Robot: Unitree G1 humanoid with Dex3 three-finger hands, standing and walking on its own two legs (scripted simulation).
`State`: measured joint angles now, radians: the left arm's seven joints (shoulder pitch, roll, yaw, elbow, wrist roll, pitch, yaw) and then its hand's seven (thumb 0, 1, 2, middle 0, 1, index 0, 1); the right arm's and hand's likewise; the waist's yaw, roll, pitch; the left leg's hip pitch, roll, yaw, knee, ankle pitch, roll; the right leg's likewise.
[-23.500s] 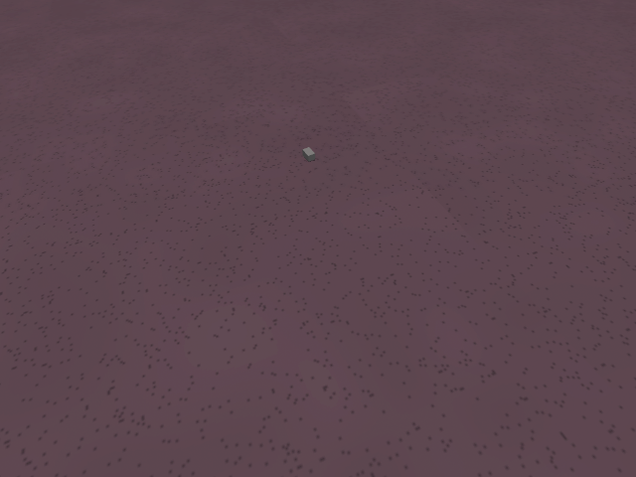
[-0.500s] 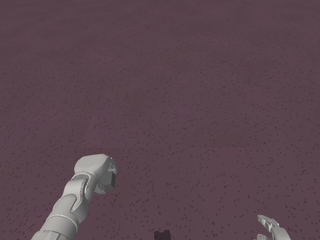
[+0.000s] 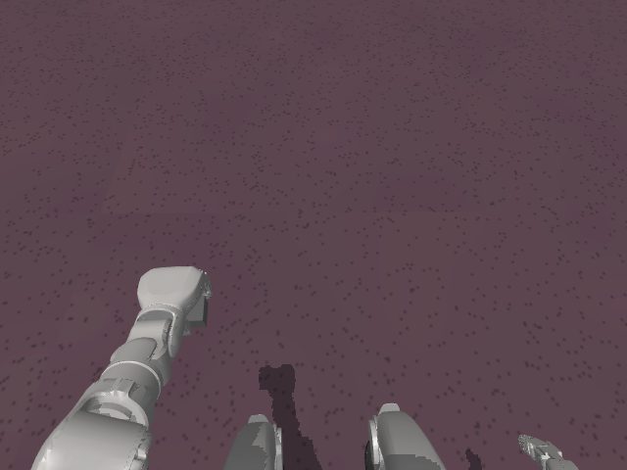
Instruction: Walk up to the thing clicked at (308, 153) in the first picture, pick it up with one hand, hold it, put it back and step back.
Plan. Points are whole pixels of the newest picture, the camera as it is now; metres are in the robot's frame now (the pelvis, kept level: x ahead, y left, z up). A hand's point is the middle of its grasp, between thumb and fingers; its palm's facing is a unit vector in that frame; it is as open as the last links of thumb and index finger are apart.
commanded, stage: crouch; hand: left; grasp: from above
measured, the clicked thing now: (183, 312) +0.37 +0.22 -0.14
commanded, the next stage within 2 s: lower in 1.48 s
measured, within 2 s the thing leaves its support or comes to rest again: neither
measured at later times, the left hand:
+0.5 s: hand (214, 321) +0.42 +0.22 -0.34, palm faces -0.45 +0.00 -0.89, open 7.0 cm
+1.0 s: hand (225, 324) +0.44 +0.22 -0.45, palm faces -0.46 -0.01 -0.89, open 6.9 cm
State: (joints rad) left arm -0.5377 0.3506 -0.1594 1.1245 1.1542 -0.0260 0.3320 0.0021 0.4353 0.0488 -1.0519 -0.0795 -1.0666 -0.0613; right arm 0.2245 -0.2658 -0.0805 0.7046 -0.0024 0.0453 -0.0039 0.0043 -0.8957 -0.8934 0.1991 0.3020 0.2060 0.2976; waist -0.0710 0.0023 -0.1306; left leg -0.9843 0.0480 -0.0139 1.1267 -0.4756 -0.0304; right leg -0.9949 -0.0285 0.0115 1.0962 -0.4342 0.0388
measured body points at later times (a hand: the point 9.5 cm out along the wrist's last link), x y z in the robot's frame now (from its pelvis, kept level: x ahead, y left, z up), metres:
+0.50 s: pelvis -0.04 +0.01 -0.20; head +0.17 +0.03 +0.20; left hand +0.43 +0.22 -0.29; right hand +0.00 -0.26 -0.32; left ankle +0.03 +0.13 -0.65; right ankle +0.05 -0.14 -0.65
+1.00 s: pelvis -0.05 +0.01 -0.29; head +0.19 +0.04 +0.08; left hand +0.46 +0.22 -0.40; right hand -0.03 -0.28 -0.40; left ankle +0.03 +0.13 -0.65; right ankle +0.05 -0.14 -0.65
